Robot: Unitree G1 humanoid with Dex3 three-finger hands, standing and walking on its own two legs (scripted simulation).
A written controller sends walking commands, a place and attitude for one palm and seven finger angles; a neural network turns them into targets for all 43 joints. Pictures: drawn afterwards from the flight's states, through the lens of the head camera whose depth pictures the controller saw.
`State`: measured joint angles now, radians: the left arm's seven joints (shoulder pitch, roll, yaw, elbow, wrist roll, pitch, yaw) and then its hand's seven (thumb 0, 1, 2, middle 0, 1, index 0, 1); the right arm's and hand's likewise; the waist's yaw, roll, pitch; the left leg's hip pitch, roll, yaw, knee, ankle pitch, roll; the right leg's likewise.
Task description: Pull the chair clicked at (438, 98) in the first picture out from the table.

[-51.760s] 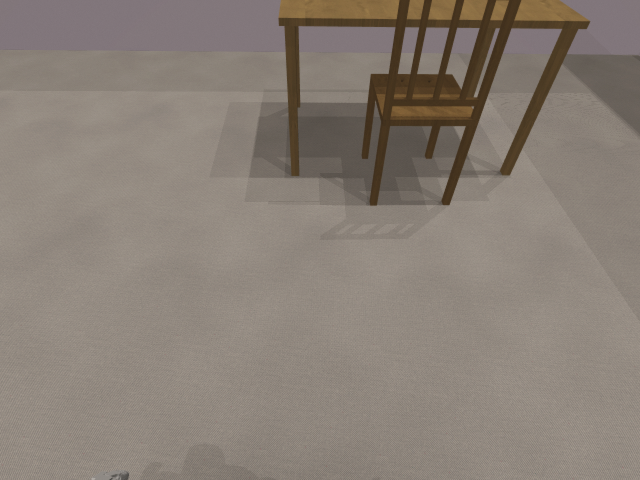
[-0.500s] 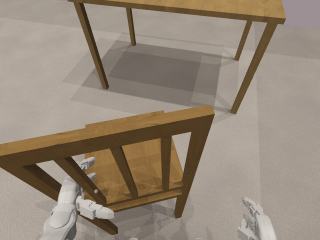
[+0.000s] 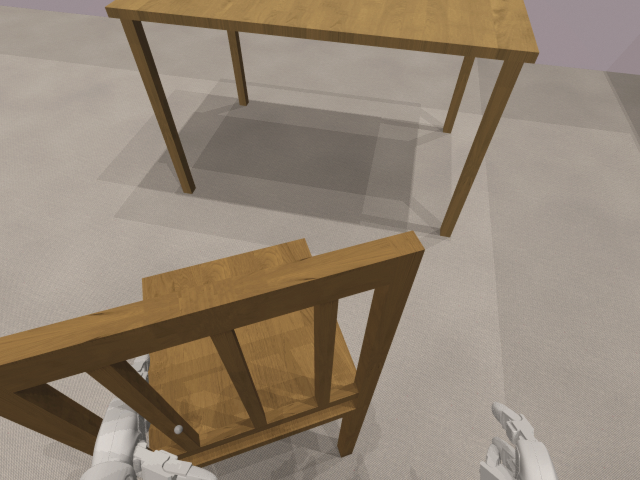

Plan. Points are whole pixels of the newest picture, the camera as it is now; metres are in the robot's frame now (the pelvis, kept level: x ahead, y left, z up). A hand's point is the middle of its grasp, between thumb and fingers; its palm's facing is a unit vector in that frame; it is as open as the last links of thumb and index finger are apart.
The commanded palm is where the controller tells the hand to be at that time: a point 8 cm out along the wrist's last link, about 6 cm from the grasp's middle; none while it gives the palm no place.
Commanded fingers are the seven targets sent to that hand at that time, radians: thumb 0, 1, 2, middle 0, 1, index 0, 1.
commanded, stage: draw the fingers out of the gap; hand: left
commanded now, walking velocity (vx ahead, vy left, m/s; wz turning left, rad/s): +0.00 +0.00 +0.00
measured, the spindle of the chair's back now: (244, 384) +0.25 +0.10 -0.02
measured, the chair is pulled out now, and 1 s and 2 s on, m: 0.75 0.79 0.80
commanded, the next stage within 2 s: draw the hand back to the body in 0.48 s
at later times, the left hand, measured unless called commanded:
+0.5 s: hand out of the picture +0.10 +0.18 -0.03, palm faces +0.14 -0.97 -0.18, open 17.5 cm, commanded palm +0.05 +0.23 -0.01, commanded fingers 0.00 -0.55 0.20 0.00 0.00 0.00 0.00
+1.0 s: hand out of the picture +0.11 +0.19 +0.05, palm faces -0.01 -1.00 -0.09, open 17.5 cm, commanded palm +0.06 +0.26 +0.07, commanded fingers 0.00 -0.51 0.22 -0.00 -0.01 -0.00 -0.01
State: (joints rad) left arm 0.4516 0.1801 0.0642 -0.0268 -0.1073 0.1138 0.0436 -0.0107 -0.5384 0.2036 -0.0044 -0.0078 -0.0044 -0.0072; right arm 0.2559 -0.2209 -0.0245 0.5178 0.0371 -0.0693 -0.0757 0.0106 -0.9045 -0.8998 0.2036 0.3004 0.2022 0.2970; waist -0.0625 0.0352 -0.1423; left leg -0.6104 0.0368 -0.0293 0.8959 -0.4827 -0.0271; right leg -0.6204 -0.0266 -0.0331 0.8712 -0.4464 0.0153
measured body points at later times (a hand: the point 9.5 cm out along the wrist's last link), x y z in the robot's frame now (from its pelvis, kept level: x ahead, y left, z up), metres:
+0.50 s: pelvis -0.01 +0.00 -0.02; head +0.01 +0.00 +0.43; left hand +0.09 +0.23 -0.01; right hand +0.19 -0.23 -0.09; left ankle -0.03 +0.14 -0.69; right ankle -0.01 -0.13 -0.69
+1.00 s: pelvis -0.04 +0.00 -0.03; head -0.02 +0.00 +0.42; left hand +0.11 +0.24 +0.06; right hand +0.16 -0.23 -0.10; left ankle -0.03 +0.14 -0.69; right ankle -0.01 -0.13 -0.69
